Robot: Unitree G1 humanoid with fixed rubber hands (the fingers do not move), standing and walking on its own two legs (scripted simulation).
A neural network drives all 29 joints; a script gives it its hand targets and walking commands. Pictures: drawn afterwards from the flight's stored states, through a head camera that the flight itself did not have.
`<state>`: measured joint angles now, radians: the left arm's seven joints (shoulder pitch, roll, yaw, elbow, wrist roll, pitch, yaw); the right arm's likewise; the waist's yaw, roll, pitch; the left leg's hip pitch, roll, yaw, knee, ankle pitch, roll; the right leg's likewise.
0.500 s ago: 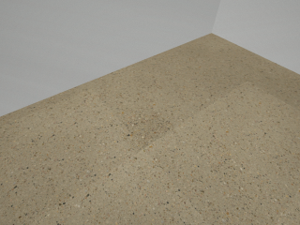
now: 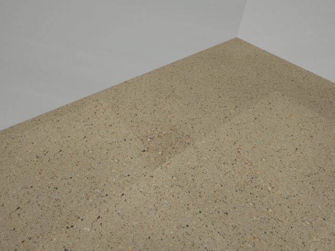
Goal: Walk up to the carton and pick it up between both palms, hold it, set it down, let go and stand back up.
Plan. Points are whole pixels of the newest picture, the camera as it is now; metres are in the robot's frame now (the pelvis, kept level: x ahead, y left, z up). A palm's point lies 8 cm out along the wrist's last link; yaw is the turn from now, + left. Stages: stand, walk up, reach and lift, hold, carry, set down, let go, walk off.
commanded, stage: stand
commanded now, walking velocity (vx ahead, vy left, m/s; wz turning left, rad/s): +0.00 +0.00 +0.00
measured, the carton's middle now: out of the picture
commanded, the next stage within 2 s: walk up in 0.42 s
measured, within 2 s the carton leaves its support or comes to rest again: neither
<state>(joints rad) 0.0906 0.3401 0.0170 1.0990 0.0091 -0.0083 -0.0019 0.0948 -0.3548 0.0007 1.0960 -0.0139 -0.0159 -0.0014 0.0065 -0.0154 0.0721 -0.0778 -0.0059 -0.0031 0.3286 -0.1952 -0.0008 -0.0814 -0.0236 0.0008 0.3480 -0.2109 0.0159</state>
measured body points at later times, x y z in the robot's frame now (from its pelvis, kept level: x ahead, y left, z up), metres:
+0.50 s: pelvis +0.00 +0.00 +0.00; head +0.01 +0.00 +0.45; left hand +0.08 +0.30 -0.13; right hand +0.08 -0.31 -0.12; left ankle -0.01 +0.12 -0.75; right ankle -0.01 -0.13 -0.75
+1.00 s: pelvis -0.03 +0.04 -0.04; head +0.00 +0.08 +0.41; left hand +0.02 +0.44 -0.12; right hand +0.21 -0.22 -0.10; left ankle +0.00 +0.18 -0.75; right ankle -0.01 -0.10 -0.71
